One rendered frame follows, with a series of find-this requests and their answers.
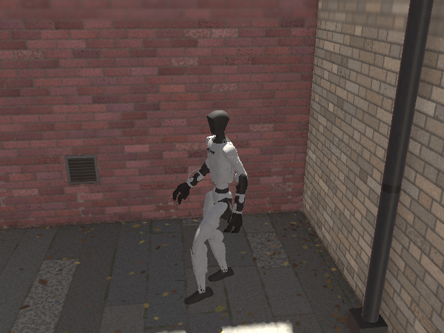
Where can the right robot forearm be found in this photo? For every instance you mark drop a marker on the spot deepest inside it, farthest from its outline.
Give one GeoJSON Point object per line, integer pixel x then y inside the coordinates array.
{"type": "Point", "coordinates": [198, 176]}

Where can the left robot forearm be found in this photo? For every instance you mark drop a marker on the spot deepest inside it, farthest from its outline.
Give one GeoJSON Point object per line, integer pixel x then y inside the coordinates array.
{"type": "Point", "coordinates": [240, 194]}

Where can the right robot upper arm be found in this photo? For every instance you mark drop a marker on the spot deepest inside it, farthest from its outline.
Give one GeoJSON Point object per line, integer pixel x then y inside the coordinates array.
{"type": "Point", "coordinates": [207, 139]}

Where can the robot left foot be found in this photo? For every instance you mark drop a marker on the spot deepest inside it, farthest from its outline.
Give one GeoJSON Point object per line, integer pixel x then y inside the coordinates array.
{"type": "Point", "coordinates": [197, 297]}

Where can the right robot hand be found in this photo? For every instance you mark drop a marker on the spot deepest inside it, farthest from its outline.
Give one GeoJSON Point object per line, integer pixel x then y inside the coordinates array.
{"type": "Point", "coordinates": [184, 190]}

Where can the left robot upper arm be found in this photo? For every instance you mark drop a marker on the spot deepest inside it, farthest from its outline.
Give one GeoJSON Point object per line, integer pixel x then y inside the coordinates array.
{"type": "Point", "coordinates": [230, 153]}

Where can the robot head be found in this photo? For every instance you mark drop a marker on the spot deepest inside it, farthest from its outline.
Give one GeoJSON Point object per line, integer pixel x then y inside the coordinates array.
{"type": "Point", "coordinates": [218, 121]}

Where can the left robot hand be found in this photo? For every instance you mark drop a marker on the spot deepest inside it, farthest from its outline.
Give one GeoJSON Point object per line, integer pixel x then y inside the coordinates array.
{"type": "Point", "coordinates": [236, 221]}

